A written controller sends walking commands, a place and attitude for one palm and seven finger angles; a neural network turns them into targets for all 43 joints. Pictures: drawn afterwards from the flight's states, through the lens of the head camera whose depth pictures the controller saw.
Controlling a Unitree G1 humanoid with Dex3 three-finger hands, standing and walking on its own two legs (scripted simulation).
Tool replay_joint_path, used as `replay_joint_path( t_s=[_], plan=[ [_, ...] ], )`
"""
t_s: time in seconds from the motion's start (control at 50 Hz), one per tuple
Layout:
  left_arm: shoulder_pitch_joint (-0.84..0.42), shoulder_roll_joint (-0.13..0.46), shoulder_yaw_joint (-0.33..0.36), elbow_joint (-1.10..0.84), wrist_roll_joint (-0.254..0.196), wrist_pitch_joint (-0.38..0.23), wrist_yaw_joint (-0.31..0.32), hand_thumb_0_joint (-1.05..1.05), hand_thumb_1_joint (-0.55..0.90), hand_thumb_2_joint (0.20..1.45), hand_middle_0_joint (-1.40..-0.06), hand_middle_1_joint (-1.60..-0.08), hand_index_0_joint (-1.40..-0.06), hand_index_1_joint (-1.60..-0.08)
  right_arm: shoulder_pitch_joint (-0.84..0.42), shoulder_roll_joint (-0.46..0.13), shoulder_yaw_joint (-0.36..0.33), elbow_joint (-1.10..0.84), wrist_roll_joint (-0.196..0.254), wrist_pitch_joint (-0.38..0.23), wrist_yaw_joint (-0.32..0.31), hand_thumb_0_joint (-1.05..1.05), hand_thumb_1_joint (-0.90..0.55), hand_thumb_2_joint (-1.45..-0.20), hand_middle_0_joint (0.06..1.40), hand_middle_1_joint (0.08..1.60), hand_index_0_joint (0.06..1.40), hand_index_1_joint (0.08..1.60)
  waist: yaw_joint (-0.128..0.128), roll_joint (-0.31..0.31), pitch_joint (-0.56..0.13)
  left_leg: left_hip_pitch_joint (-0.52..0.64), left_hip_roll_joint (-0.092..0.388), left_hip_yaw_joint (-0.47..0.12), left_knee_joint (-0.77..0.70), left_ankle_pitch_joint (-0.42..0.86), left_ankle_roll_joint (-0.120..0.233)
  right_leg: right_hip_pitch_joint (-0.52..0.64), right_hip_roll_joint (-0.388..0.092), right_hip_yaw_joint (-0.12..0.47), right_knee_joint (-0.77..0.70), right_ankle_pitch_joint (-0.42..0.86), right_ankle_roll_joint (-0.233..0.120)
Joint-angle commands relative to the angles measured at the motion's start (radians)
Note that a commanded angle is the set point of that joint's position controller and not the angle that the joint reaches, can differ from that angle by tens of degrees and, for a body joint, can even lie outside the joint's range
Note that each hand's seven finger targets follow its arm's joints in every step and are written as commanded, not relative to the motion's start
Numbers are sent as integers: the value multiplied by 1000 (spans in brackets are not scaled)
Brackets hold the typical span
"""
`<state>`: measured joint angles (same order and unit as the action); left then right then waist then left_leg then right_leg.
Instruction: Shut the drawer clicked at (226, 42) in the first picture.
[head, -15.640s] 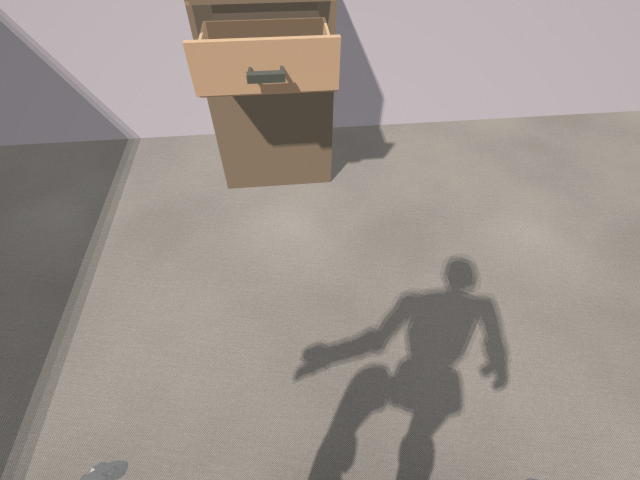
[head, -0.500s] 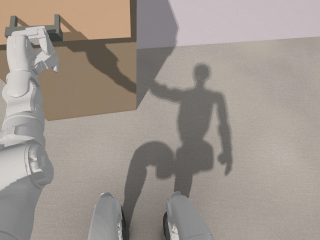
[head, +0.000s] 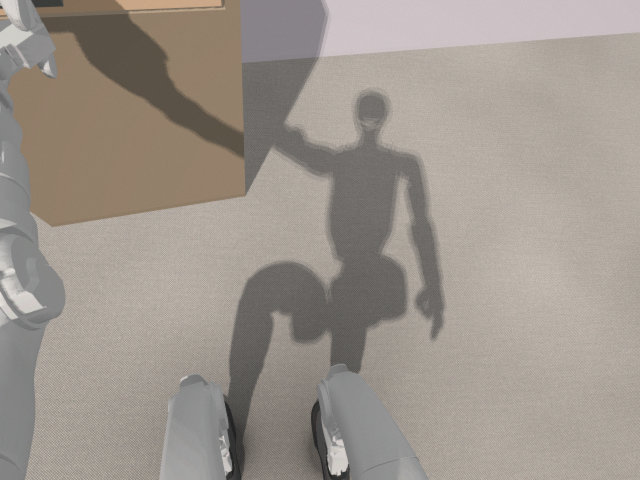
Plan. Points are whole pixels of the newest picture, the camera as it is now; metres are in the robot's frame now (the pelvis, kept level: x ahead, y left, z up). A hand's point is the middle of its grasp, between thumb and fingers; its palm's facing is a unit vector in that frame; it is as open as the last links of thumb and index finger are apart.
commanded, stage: push the drawer shut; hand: left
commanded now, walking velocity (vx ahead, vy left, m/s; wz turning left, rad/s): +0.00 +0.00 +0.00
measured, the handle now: out of the picture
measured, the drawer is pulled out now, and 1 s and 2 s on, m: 0.00 0.00 0.00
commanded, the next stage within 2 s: pull the fist back off the drawer in 0.36 s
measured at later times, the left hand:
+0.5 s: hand (23, 27) +0.59 +0.23 +0.08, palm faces +0.08 -0.99 -0.06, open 3.4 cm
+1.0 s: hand (26, 33) +0.59 +0.22 +0.07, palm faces +0.11 -0.99 -0.02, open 3.2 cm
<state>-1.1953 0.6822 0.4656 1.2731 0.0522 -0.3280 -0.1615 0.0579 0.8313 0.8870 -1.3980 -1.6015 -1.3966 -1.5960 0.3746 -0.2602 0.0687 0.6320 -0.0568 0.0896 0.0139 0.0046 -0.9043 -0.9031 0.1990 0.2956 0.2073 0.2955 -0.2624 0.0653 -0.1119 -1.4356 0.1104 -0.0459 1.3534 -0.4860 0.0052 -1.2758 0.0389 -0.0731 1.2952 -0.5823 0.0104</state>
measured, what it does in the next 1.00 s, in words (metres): stands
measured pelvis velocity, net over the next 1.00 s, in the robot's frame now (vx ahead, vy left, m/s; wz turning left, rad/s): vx -0.02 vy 0.01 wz -0.02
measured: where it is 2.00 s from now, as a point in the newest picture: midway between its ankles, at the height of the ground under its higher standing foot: (279, 462)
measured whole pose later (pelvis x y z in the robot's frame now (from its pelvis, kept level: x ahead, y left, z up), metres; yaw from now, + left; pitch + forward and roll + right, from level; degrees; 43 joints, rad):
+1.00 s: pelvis -0.02 +0.01 -0.01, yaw -1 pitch +33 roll -9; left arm -1.26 0.72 0.45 1.21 0.07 -0.22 -0.15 0.03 0.75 0.86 -1.40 -1.60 -1.40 -1.60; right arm 0.41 -0.24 0.10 0.63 -0.07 0.04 0.02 0.00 -0.90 -0.90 0.20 0.30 0.21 0.30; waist -0.29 0.06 -0.10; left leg -1.51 0.11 -0.05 1.38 -0.46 0.03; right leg -1.34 0.04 -0.08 1.30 -0.54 0.03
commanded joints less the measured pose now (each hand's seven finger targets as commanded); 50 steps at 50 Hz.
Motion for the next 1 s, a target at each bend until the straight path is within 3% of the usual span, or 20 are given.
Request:
replay_joint_path(
  t_s=[0.0, 0.02, 0.1, 0.14, 0.18, 0.26, 0.3, 0.34, 0.42, 0.44, 0.5, 0.62, 0.68, 0.74, 0.8, 0.84, 0.9, 0.98],
  plan=[
    [-549, 291, 18, -251, -7, -62, 13, 0, 900, 900, -1400, -1600, -1400, -1600, 258, -207, -70, -3, -6, 0, -7, 0, -900, -900, 200, 300, 200, 300, -37, 248, -628, 688, -33, -66, -81, 410, 38, 71, 39, 5, -166, 307, -34],
    [-574, 274, 4, -250, -6, -54, 13, 0, 900, 900, -1400, -1600, -1400, -1600, 259, -207, -71, -3, -4, -1, -7, 0, -900, -900, 200, 300, 200, 300, -53, 234, -620, 679, -32, -69, -80, 380, 40, 53, 41, 4, -168, 287, -32],
    [-653, 302, -7, -214, 7, -37, 24, 0, 900, 900, -1400, -1600, -1400, -1600, 270, -213, -60, 8, -6, -8, -16, 0, -900, -900, 200, 300, 200, 300, -85, 231, -579, 632, -32, -73, -71, 307, 46, 18, 40, 3, -171, 238, -29],
    [-699, 293, -25, -231, 11, -39, 27, 0, 900, 900, -1400, -1600, -1400, -1600, 274, -211, -57, 12, -10, -15, -16, 0, -900, -900, 200, 300, 200, 300, -94, 282, -588, 650, -32, -80, -70, 302, 45, -11, 40, 1, -162, 230, -34],
    [-721, 325, -19, -244, 17, -43, 27, 0, 900, 900, -1400, -1600, -1400, -1600, 276, -215, -53, 13, -13, -20, -19, 0, -900, -900, 200, 300, 200, 300, -91, 302, -621, 659, -32, -86, -62, 300, 43, -16, 40, 0, -155, 223, -36],
    [-754, 296, -64, -223, 19, -32, 23, 0, 900, 900, -1400, -1600, -1400, -1600, 267, -218, -43, 14, -11, -34, -23, 0, -900, -900, 200, 300, 200, 300, -113, 323, -589, 642, -31, -96, -68, 229, 43, -62, 42, -4, -154, 180, -38],
    [-760, 333, -55, -211, 19, -22, 24, 0, 900, 900, -1400, -1600, -1400, -1600, 266, -221, -34, 10, -10, -40, -31, 0, -900, -900, 200, 300, 200, 300, -119, 310, -571, 599, -31, -89, -70, 184, 48, -47, 42, 0, -158, 159, -34],
    [-774, 342, -60, -213, 20, -17, 21, 0, 900, 900, -1400, -1600, -1400, -1600, 266, -222, -30, 11, -8, -50, -35, 0, -900, -900, 200, 300, 200, 300, -123, 331, -587, 596, -30, -93, -70, 168, 49, -55, 42, 1, -152, 151, -37],
    [-773, 347, -80, -195, 14, 5, 15, 0, 900, 900, -1400, -1600, -1400, -1600, 254, -230, -18, 10, -2, -68, -49, 0, -900, -900, 200, 300, 200, 300, -136, 314, -548, 563, -22, -99, -86, 91, 50, -73, 40, -2, -155, 116, -30],
    [-784, 340, -87, -198, 15, 3, 14, 0, 900, 900, -1400, -1600, -1400, -1600, 257, -230, -16, 10, -4, -75, -51, 0, -900, -900, 200, 300, 200, 300, -137, 347, -551, 583, -21, -110, -95, 87, 47, -96, 40, -8, -148, 113, -33],
    [-787, 345, -82, -213, 14, 15, 16, 0, 900, 900, -1400, -1600, -1400, -1600, 258, -233, -16, 9, -5, -81, -53, 0, -900, -900, 200, 300, 200, 300, -130, 356, -577, 602, -20, -118, -98, 84, 44, -101, 38, -12, -141, 118, -34],
    [-772, 342, -55, -211, 11, 39, 19, 0, 900, 900, -1400, -1600, -1400, -1600, 270, -232, -22, 5, -10, -83, -48, 0, -900, -900, 200, 300, 200, 300, -120, 318, -574, 594, -22, -123, -100, 81, 41, -92, 38, -21, -139, 122, -34],
    [-754, 343, -46, -208, 16, 45, 19, 0, 900, 900, -1400, -1600, -1400, -1600, 274, -233, -24, 2, -13, -81, -42, 0, -900, -900, 200, 300, 200, 300, -108, 329, -559, 607, -21, -134, -112, 80, 36, -107, 37, -29, -132, 122, -37],
    [-722, 323, -30, -243, 16, 44, 23, 0, 900, 900, -1400, -1600, -1400, -1600, 281, -228, -34, -1, -17, -78, -31, 0, -900, -900, 200, 300, 200, 300, -85, 349, -600, 663, -20, -145, -116, 132, 30, -109, 37, -35, -123, 145, -41],
    [-666, 305, -26, -239, 8, 54, 24, 0, 900, 900, -1400, -1600, -1400, -1600, 281, -227, -39, -1, -15, -70, -24, 0, -900, -900, 200, 300, 200, 300, -73, 313, -573, 664, -20, -143, -130, 132, 28, -93, 38, -38, -137, 145, -40],
    [-636, 316, -2, -291, 5, 45, 26, 0, 900, 900, -1400, -1600, -1400, -1600, 279, -225, -47, -9, -14, -69, -19, 0, -900, -900, 200, 300, 200, 300, -52, 333, -628, 704, -20, -139, -129, 179, 26, -75, 37, -33, -134, 162, -42],
    [-570, 302, 1, -299, 2, 43, 27, 0, 900, 900, -1400, -1600, -1400, -1600, 273, -220, -52, -12, -10, -61, -12, 0, -900, -900, 200, 300, 200, 300, -39, 302, -600, 704, -20, -126, -139, 205, 25, -41, 37, -35, -150, 174, -40],
    [-473, 256, 8, -355, -18, 25, 26, 0, 900, 900, -1400, -1600, -1400, -1600, 261, -209, -66, -20, -6, -56, 0, 0, -900, -900, 200, 300, 200, 300, -7, 297, -639, 749, -24, -107, -143, 295, 22, 15, 40, -30, -166, 221, -41]
  ],
)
